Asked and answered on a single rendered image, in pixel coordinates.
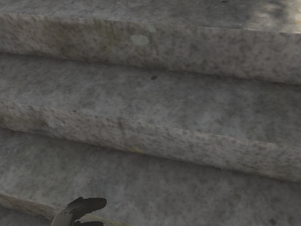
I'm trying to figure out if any left robot hand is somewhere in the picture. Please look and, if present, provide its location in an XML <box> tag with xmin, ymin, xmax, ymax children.
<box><xmin>51</xmin><ymin>197</ymin><xmax>107</xmax><ymax>226</ymax></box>

